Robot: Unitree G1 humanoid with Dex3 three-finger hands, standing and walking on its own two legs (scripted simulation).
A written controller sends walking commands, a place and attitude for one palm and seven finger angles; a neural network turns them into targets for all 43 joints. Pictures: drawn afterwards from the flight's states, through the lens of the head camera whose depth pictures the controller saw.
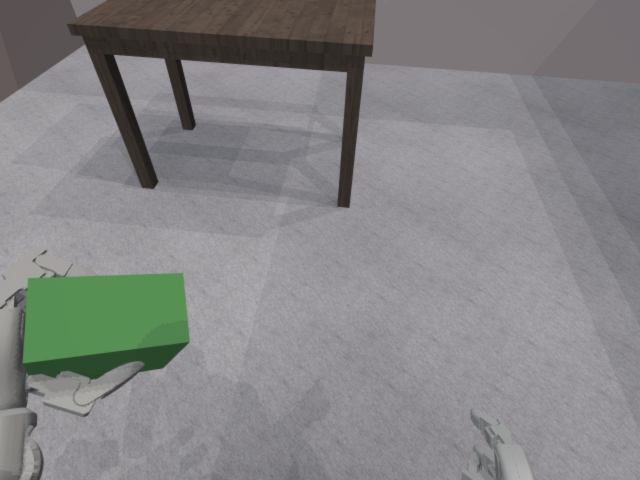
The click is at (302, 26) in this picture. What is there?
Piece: table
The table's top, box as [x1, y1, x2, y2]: [67, 0, 375, 56]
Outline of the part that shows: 67,23 71,34 371,56 375,0 107,0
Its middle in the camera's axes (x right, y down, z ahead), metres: -0.33 -0.93 +1.58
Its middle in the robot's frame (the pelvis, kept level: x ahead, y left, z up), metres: +1.79 +0.43 -0.03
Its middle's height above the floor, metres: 0.74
